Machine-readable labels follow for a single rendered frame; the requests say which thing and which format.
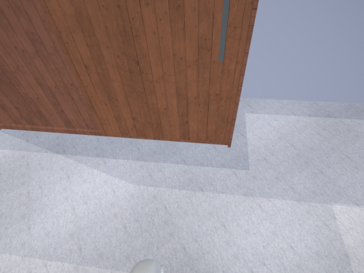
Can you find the left robot thigh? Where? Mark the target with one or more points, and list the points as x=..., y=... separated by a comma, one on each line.
x=148, y=266

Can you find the wardrobe door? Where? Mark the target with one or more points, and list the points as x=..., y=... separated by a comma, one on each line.
x=149, y=68
x=37, y=84

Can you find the handle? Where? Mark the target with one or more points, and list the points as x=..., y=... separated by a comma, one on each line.
x=224, y=29

